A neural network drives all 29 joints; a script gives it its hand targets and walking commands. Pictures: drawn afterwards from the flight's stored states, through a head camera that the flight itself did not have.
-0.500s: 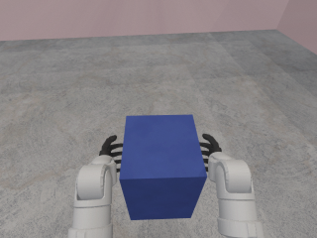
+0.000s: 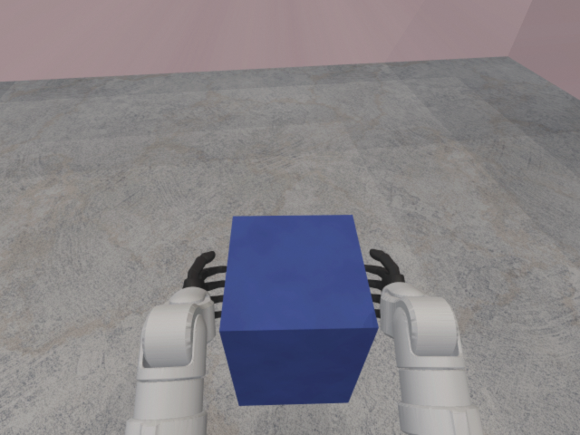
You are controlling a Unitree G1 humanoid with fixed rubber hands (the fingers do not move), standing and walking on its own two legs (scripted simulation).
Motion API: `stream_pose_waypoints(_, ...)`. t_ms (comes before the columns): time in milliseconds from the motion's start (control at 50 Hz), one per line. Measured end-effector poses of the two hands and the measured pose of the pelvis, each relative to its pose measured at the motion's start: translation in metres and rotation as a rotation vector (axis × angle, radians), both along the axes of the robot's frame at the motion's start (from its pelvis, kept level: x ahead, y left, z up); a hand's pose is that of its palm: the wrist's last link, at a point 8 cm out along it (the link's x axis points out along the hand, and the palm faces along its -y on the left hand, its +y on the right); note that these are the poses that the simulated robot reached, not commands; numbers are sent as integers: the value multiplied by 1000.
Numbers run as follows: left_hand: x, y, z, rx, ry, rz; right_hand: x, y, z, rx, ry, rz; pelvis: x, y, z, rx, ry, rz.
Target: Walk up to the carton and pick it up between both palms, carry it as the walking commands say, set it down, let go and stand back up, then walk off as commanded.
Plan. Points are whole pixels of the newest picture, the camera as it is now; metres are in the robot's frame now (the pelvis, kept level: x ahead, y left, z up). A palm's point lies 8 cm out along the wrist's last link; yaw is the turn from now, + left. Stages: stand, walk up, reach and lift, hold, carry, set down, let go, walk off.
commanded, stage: carry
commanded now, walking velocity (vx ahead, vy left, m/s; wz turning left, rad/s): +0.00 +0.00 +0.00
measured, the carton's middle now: (293, 314) +0.29 +0.00 +0.01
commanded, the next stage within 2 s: hold in 0.28 s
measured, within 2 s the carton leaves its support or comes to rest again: neither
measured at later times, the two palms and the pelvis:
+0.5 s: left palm (195, 322) +0.27 +0.14 +0.04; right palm (379, 312) +0.28 -0.12 +0.03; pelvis -0.01 -0.01 +0.01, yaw +8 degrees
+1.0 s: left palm (203, 334) +0.28 +0.14 -0.03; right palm (366, 314) +0.31 -0.12 -0.02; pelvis -0.01 -0.02 +0.00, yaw +10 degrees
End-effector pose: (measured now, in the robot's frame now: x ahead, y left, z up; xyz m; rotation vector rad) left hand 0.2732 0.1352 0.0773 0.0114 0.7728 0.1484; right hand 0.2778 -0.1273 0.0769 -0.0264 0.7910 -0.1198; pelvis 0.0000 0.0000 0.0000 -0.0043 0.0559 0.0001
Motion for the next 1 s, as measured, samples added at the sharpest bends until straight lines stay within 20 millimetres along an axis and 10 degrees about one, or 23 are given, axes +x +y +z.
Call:
stream_pose_waypoints(300, 3, -1, -5, 6, -12, -3, 4, -1, -5, 0, -12, 2, 2, 0, 0, 1, 10, -1)
stream_pose_waypoints(440, 0, 1, -44, 83, -2, -44, 4, 1, -50, -45, -4, 81, -6, -3, 6, 6, -117, 97)
stream_pose_waypoints(700, 7, -1, -38, 27, -47, 44, 25, 1, -39, 7, -43, 73, -12, -19, 4, 10, -181, 166)
stream_pose_waypoints(1000, 10, 9, -105, 18, -5, 64, 36, 11, -101, -19, -2, 105, -13, -25, -4, -3, -6, 167)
